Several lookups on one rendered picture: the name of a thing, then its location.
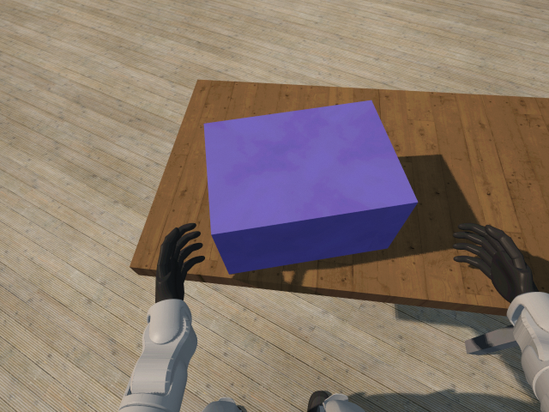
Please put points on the robot right forearm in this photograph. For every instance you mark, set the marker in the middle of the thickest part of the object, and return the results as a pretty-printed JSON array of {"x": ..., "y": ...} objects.
[{"x": 529, "y": 314}]

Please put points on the left robot hand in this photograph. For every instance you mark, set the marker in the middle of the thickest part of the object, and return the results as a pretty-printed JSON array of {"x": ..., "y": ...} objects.
[{"x": 171, "y": 268}]

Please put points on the robot left shin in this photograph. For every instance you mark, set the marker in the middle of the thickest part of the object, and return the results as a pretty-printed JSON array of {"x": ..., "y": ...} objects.
[{"x": 228, "y": 399}]

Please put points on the robot left forearm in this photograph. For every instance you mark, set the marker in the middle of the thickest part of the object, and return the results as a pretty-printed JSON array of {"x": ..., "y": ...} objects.
[{"x": 158, "y": 380}]

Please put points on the carton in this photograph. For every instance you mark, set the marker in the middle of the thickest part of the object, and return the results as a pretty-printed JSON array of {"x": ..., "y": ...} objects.
[{"x": 294, "y": 187}]

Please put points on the right robot hand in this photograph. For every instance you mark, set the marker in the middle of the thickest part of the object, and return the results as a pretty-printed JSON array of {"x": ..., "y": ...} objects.
[{"x": 500, "y": 259}]

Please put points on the table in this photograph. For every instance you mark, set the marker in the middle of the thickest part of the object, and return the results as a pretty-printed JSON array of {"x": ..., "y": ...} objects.
[{"x": 469, "y": 158}]

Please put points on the robot right foot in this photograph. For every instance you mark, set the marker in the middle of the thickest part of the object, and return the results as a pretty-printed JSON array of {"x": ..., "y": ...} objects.
[{"x": 316, "y": 399}]

